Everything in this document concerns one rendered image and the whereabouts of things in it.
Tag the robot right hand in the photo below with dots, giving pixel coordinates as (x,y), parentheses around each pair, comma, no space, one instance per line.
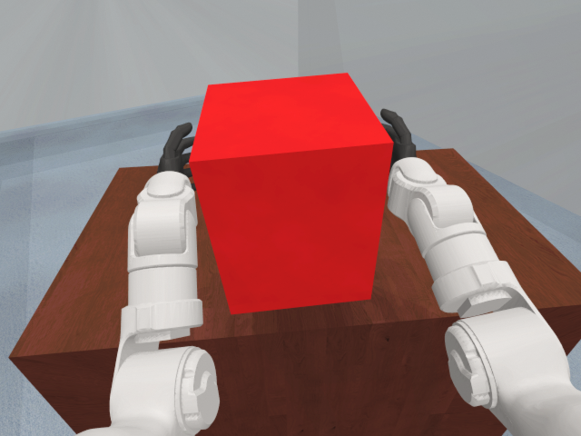
(400,135)

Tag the right robot upper arm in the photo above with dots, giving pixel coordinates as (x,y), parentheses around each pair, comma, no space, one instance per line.
(510,363)

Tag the robot right forearm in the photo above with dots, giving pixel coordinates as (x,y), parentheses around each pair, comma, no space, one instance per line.
(468,277)

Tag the robot left forearm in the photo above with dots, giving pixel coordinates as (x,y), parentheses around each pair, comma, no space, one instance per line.
(162,262)

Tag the left robot upper arm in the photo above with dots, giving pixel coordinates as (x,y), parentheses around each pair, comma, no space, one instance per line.
(166,392)

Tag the pedestal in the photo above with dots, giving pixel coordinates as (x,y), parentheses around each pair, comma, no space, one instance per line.
(375,367)

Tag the robot left hand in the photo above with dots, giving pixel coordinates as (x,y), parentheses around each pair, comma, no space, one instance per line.
(172,158)

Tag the carton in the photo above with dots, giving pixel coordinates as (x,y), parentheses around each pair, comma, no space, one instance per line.
(292,176)

